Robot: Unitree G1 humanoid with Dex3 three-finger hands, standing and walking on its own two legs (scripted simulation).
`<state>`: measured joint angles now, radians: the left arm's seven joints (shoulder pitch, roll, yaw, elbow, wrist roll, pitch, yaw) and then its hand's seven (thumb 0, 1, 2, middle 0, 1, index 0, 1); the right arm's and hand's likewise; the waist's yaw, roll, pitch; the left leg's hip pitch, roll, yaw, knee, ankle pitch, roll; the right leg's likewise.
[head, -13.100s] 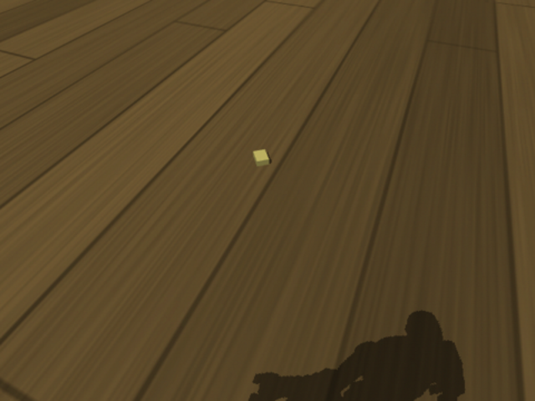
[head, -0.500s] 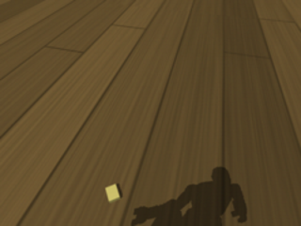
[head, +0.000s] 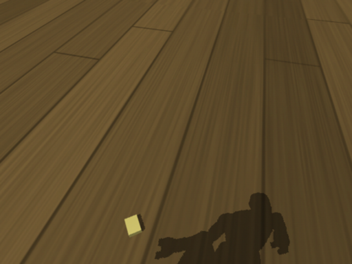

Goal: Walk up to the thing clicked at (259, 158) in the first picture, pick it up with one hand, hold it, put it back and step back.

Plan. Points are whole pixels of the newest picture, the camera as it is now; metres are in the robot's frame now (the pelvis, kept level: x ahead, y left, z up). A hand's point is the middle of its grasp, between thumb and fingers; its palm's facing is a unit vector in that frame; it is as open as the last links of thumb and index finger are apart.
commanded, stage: stand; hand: left
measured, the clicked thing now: (133, 225) +0.49 +0.23 -0.76
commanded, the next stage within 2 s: none
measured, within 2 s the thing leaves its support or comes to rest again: neither
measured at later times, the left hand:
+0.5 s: hand out of the picture +0.08 +0.25 -0.16, palm faces -0.03 -0.94 -0.34, open 7.4 cm
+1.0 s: hand out of the picture +0.07 +0.25 -0.16, palm faces -0.02 -0.94 -0.34, open 7.4 cm
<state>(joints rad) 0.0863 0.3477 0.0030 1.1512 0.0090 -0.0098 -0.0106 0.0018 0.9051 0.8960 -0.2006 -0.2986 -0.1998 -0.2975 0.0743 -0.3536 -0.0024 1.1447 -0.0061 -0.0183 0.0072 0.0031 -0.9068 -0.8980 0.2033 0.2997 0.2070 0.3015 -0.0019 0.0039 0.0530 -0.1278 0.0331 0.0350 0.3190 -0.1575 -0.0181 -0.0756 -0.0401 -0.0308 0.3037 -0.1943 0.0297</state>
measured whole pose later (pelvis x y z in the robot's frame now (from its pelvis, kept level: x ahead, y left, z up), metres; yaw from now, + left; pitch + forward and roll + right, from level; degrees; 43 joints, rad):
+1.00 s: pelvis +0.00 +0.00 +0.00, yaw +0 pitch -2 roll +0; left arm 0.12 0.35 0.00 1.13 0.01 -0.01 -0.01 0.00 0.90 0.90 -0.20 -0.30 -0.20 -0.30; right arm 0.10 -0.35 0.00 1.13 -0.01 -0.01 0.01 0.00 -0.91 -0.90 0.20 0.30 0.21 0.30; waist 0.00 0.00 0.05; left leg -0.12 0.03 0.03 0.32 -0.16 -0.02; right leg -0.07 -0.04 -0.04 0.30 -0.20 0.03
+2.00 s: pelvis +0.01 +0.00 +0.00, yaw +0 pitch -2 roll +0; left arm 0.13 0.35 0.00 1.12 0.01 -0.01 -0.01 0.00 0.90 0.90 -0.20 -0.30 -0.20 -0.30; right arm 0.11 -0.35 0.00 1.13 -0.01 -0.01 0.01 0.00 -0.91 -0.90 0.20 0.30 0.21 0.30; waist 0.00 0.00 0.05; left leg -0.12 0.03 0.03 0.32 -0.17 -0.01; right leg -0.06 -0.05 -0.04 0.30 -0.20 0.03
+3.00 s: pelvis +0.00 +0.00 -0.07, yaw +0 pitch +15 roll -1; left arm 0.17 0.32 0.15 0.61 0.19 0.21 0.01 -0.01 -0.55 1.01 -0.10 -1.06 -0.09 -1.06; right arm 0.22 -0.25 -0.04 0.61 0.01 -0.13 -0.04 0.01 -0.97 -0.91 0.20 0.30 0.21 0.30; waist -0.03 0.01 -0.08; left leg -0.80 0.06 0.00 1.01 -0.46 -0.02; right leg -0.73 -0.03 -0.03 0.98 -0.50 0.03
